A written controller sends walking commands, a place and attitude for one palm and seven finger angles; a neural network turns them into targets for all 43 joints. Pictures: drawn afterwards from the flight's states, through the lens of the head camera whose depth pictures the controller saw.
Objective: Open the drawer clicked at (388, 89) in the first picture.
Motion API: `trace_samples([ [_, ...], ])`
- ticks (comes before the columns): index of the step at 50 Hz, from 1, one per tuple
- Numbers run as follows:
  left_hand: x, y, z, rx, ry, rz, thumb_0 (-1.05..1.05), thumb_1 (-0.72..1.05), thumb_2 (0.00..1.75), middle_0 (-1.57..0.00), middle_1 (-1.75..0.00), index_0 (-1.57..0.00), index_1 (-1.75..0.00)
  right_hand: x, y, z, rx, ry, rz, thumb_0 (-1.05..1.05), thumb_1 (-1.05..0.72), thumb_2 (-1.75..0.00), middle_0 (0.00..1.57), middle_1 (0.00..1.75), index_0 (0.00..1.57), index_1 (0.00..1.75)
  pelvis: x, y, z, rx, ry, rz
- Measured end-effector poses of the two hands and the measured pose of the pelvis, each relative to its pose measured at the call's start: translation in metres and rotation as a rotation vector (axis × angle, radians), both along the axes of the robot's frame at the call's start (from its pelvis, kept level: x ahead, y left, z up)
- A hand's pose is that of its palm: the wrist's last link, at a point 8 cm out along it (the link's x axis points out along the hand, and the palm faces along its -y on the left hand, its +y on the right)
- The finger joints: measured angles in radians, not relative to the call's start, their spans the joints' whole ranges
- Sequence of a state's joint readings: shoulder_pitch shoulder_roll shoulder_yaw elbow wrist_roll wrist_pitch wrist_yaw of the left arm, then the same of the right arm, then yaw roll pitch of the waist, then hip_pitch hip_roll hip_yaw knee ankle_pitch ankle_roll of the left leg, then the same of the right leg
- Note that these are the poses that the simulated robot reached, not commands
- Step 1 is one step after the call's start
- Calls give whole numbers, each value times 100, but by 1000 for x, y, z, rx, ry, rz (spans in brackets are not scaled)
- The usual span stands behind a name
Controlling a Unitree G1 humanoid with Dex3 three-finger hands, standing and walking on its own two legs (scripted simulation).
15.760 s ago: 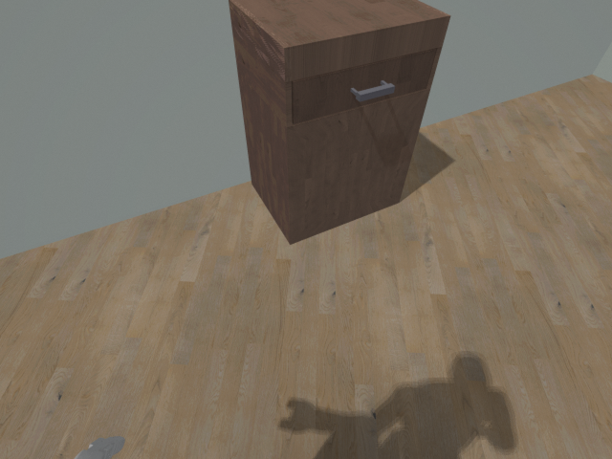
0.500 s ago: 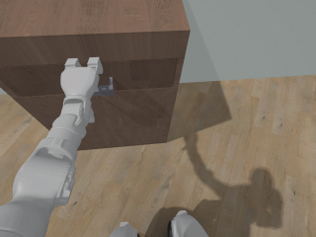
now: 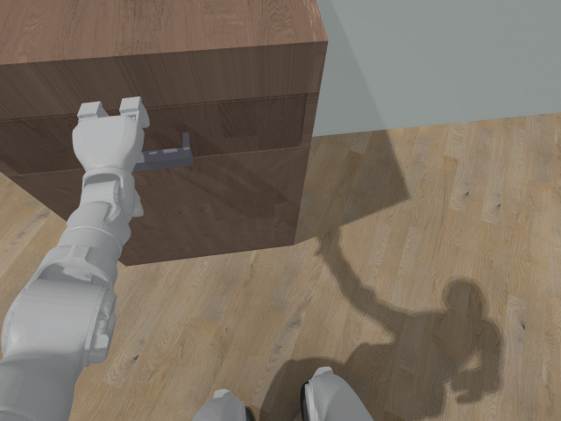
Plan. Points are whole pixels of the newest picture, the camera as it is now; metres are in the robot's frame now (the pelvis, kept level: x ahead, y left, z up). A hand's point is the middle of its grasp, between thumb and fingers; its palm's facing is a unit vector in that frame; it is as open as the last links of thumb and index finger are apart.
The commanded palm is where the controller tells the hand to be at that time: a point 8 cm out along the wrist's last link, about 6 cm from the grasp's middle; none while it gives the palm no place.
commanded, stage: move the hooked fingers above the handle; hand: left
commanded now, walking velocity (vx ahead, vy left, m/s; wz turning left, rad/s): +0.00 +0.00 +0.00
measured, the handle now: (152, 150) +0.56 +0.17 -0.05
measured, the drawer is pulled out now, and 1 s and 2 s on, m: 0.00 0.00 0.00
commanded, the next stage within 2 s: none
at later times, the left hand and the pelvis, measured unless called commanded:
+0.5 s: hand (140, 159) +0.51 +0.17 +0.00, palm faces -0.02 +0.04 -1.00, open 13.9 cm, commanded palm +0.48 +0.18 +0.06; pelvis +0.00 +0.01 +0.01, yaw -1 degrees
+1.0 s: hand (137, 159) +0.51 +0.18 +0.00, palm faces -0.04 +0.02 -1.00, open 13.8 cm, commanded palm +0.49 +0.17 +0.06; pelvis +0.00 +0.00 +0.00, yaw +0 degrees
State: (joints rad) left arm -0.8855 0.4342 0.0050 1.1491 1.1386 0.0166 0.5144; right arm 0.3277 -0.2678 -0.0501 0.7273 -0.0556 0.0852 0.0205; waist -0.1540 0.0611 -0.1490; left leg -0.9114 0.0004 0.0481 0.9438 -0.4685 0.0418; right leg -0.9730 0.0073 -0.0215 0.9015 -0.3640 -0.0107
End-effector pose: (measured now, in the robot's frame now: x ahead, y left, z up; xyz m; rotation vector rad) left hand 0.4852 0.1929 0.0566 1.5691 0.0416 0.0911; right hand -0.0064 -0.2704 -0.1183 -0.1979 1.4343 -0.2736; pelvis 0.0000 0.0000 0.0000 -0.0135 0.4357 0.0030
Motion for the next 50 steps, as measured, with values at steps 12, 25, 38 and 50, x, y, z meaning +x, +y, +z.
trace_samples([
  [12,-11,-23,10,-77,139,-158,0,-49,31,-32,-120,-32,-120,26,10,16,-19,-45,31,1,-91,-90,20,30,20,30,10,6,14,-16,-45,41],
  [25,4,-26,1,42,55,44,1,-49,31,-36,-126,-32,-120,23,19,-3,46,-51,-19,1,-91,-90,20,30,20,30,2,8,7,2,-21,-17],
  [38,-9,-19,14,-43,93,-158,0,-49,31,-32,-120,-32,-120,5,6,11,-20,-13,22,1,-90,-90,21,30,20,30,5,1,9,-10,-35,36],
  [50,11,-16,-6,20,66,26,0,-49,31,-32,-120,-32,-120,0,-1,2,-4,-6,-16,1,-91,-90,20,29,20,30,-1,0,2,-4,7,7],
])
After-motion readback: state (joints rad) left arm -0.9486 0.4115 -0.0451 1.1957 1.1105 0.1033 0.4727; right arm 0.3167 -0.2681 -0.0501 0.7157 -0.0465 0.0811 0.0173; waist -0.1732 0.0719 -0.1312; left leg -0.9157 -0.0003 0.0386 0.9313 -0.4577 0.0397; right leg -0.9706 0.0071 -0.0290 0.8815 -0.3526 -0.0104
